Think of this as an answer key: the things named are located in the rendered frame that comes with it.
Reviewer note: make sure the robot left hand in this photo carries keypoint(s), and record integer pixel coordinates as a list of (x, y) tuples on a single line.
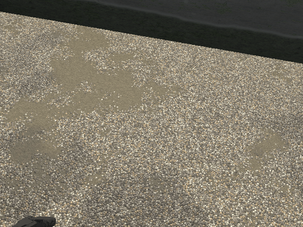
[(39, 221)]

